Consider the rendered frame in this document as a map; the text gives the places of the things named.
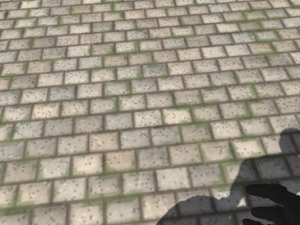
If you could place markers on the robot right hand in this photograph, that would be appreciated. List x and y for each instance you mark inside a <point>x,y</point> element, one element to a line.
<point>289,214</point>

